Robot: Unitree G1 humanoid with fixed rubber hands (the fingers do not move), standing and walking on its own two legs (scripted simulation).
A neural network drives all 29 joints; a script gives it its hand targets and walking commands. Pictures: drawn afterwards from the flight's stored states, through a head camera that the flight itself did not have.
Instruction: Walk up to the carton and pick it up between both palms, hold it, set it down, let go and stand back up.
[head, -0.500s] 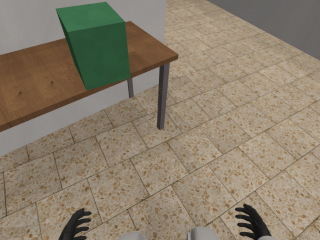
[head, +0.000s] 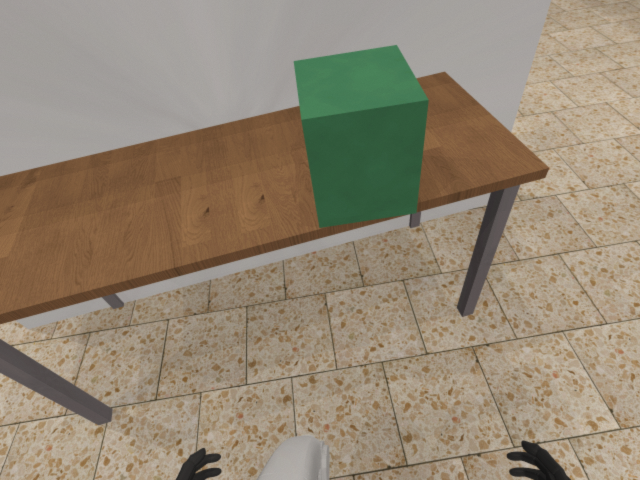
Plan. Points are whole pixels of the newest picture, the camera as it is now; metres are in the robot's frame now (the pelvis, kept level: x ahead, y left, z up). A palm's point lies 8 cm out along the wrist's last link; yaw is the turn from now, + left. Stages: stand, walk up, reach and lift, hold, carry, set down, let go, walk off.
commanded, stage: walk up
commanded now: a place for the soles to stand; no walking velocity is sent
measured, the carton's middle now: (356, 139) +0.70 -0.04 +0.03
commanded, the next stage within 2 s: none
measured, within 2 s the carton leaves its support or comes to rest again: neither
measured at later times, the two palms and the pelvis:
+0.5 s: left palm (155, 397) +0.26 +0.30 -0.11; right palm (438, 368) +0.28 -0.13 -0.09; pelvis +0.17 +0.07 +0.00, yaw +12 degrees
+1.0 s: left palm (151, 378) +0.29 +0.32 -0.11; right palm (385, 278) +0.45 -0.07 -0.10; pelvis +0.26 +0.08 +0.00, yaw +14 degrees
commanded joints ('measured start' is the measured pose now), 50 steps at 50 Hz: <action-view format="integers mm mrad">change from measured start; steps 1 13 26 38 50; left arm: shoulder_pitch -82 -106 -130 -20 -66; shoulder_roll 186 169 93 115 93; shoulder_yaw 59 21 9 58 15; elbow -87 -193 -130 -129 -100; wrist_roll -5 -14 -5 -10 -45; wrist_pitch -44 64 80 35 107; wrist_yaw -14 -102 -103 -30 -67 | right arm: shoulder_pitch -86 141 70 61 -86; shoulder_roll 65 -115 13 69 1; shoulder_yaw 43 -74 -27 23 7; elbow -126 -185 -107 -63 -99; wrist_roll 19 32 14 -2 26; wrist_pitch -39 -109 -163 -65 -89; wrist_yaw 17 -109 -103 -78 -100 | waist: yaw -19 -123 -61 -13 -16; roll -301 43 5 -283 -13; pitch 13 -64 -23 -63 -87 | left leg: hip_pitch -6 540 364 72 361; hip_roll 96 329 211 19 276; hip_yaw -1 -723 -258 -2 -296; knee -238 -1007 -937 -104 -943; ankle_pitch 84 -119 153 -175 141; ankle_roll -17 258 256 -14 181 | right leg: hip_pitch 4 -462 -221 137 -27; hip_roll -236 18 35 -198 100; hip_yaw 156 234 166 500 181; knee -438 775 207 -328 10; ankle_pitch -207 -288 -66 182 -136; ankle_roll -155 -17 -33 -268 -25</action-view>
